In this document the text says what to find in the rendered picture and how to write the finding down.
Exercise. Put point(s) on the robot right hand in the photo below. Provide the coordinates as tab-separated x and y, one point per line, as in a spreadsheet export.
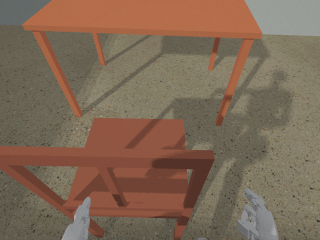
262	225

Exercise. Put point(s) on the chair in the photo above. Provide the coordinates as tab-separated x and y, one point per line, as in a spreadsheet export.
129	167

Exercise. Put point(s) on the table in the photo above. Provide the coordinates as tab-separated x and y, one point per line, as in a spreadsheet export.
190	18

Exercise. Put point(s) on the robot left hand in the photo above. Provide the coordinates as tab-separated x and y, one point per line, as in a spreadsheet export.
78	230

